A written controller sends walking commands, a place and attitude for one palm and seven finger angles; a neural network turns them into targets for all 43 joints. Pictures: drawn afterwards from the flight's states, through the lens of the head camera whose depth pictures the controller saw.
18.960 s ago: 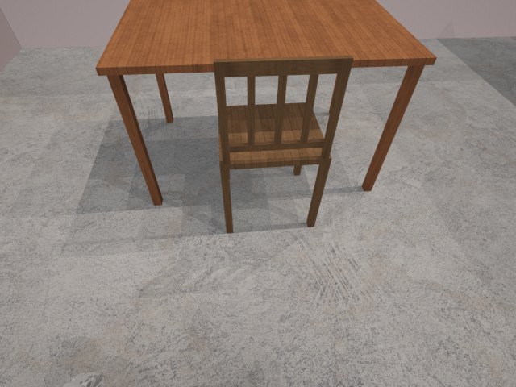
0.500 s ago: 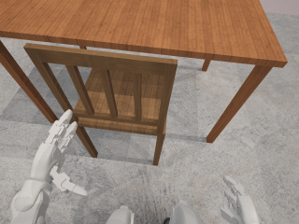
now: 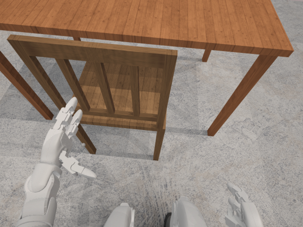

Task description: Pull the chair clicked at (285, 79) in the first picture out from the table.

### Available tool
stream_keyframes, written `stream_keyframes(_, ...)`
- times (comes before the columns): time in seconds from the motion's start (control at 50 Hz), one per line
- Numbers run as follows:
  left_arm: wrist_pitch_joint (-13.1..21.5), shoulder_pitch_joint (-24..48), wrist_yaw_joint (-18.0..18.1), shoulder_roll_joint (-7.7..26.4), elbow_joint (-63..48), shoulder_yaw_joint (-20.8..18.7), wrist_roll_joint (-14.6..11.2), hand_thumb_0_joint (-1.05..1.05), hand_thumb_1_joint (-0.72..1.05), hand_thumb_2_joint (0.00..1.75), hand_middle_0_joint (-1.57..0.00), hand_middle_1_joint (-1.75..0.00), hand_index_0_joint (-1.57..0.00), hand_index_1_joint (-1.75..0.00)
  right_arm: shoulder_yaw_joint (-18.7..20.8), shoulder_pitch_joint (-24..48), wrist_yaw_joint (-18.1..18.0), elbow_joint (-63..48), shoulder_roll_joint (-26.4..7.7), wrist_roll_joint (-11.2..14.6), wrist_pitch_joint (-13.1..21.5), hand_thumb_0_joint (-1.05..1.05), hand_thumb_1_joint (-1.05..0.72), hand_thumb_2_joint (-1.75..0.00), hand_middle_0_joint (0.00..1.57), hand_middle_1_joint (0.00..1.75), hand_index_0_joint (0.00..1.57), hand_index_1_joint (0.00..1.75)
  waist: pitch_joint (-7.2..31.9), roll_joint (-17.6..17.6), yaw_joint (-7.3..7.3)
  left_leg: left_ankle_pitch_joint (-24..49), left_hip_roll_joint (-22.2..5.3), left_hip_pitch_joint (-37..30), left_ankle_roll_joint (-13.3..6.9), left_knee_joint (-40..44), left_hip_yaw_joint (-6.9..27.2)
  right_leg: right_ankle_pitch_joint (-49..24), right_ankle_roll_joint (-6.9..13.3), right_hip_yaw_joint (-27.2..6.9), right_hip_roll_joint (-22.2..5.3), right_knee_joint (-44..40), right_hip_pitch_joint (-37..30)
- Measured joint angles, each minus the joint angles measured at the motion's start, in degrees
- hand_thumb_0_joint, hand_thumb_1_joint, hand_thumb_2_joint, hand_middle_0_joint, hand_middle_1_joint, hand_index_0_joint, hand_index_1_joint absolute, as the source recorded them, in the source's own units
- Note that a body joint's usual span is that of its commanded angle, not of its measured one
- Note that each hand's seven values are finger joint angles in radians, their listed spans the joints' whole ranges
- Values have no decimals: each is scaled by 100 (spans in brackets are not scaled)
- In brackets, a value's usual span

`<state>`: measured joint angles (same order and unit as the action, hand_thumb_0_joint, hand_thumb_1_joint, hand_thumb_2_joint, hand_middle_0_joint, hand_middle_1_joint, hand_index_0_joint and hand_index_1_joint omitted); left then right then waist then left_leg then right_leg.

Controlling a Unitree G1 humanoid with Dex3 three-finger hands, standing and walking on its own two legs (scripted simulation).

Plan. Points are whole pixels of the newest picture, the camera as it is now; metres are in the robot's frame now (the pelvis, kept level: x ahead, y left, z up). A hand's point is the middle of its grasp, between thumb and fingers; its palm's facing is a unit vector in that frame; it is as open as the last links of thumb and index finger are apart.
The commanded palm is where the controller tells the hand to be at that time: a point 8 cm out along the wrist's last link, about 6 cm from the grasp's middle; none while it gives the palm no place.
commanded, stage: aim the fingers beside a spindle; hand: left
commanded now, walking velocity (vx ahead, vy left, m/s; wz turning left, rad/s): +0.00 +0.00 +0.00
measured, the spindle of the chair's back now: (105, 90) +0.51 +0.16 -0.01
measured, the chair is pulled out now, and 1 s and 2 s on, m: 0.00 0.00 0.00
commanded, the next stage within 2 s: push the fingers through the gap in 1.22 s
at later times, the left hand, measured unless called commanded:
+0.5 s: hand (93, 133) +0.35 +0.17 +0.01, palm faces -0.10 -0.99 -0.03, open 16.9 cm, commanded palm +0.34 +0.22 +0.01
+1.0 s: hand (99, 130) +0.36 +0.16 +0.00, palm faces -0.09 -0.99 -0.05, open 16.9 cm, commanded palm +0.34 +0.21 +0.01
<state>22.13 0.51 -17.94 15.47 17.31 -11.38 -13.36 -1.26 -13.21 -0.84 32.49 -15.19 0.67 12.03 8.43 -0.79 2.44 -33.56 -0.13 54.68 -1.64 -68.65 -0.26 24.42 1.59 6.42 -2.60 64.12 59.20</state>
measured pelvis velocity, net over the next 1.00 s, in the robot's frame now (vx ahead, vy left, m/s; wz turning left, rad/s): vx -0.01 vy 0.00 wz -0.01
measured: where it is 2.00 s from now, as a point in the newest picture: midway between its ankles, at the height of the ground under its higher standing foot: outside the picture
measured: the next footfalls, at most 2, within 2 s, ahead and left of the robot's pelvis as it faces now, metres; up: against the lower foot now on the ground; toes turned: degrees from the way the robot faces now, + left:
none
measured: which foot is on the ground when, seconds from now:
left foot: down 0.00-1.00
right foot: down 0.00-1.00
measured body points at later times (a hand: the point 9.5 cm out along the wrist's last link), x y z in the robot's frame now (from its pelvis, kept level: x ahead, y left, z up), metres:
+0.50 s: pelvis +0.00 +0.00 -0.01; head +0.12 +0.02 +0.42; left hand +0.35 +0.22 +0.01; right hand +0.15 -0.25 -0.11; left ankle -0.01 +0.10 -0.64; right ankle +0.06 -0.11 -0.64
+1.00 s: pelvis -0.01 +0.00 -0.02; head +0.12 +0.01 +0.42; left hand +0.36 +0.21 +0.01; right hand +0.13 -0.25 -0.13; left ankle -0.01 +0.10 -0.64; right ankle +0.06 -0.11 -0.64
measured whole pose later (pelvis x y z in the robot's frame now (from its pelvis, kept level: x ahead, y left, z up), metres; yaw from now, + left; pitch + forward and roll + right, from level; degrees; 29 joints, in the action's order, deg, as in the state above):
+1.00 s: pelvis -0.01 +0.00 -0.02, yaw +0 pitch +23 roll -1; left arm 24.5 13.4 -12.1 14.3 27.5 -10.0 -9.9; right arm -1.2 -13.0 0.5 32.9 -14.7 0.1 5.2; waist 8.8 -1.0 3.5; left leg -34.6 -0.1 61.1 -1.9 -72.7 -1.1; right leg 25.2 1.6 5.5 -2.8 68.4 66.2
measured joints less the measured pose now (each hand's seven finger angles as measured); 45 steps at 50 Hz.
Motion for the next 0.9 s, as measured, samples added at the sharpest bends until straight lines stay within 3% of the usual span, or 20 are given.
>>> stream_keyframes(0.64, 136, 1216, 436, -113, 859, 188, 295, -1, -50, 30, -6, -8, -6, -8, 46, 47, 109, 46, 32, -67, -483, 1, -90, -89, 20, 30, 20, 30, 39, -8, 98, -123, 19, 611, -36, -407, -43, 86, -29, -52, -33, 388, 625)
stream_keyframes(0.9, 208, 1305, 646, -144, 1011, 173, 407, -1, -50, 30, -6, -8, -6, -8, 4, 8, 144, 23, 63, -74, -674, 1, -90, -89, 20, 30, 20, 30, 32, -19, 115, -118, 12, 671, -34, -437, -89, 83, -15, -99, -23, 455, 724)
